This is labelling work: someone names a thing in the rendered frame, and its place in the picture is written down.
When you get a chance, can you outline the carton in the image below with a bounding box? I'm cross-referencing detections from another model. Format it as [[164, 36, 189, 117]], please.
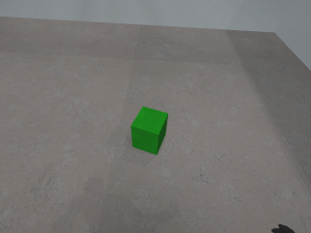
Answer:
[[131, 106, 168, 155]]

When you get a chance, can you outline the right robot hand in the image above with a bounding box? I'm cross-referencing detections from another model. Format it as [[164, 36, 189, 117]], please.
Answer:
[[271, 223, 294, 233]]

